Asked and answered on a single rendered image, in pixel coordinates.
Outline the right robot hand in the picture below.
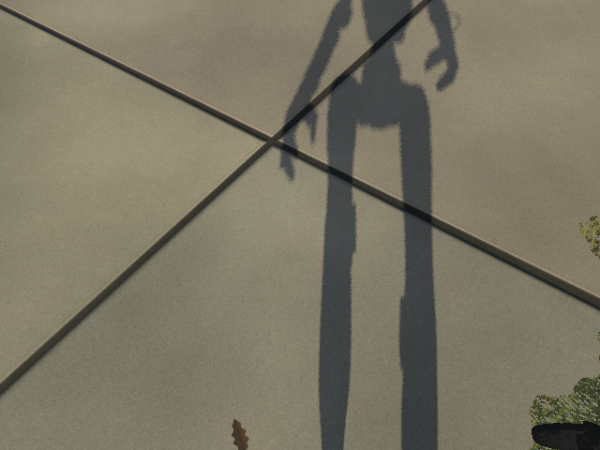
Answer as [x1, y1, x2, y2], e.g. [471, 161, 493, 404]
[532, 421, 600, 450]

